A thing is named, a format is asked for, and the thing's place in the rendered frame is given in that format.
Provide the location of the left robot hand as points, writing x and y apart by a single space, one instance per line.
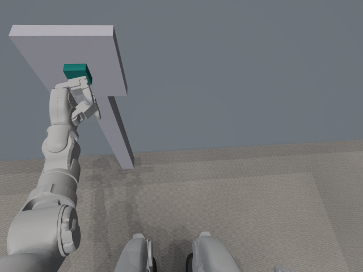
64 109

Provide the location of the button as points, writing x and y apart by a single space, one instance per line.
77 70

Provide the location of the left robot forearm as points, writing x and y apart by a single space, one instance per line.
59 179

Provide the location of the left robot thigh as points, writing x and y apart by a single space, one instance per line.
137 256

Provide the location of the panel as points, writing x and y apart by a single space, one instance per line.
48 47

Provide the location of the robot left upper arm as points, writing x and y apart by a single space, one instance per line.
40 239

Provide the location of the robot right shin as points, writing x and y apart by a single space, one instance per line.
194 268

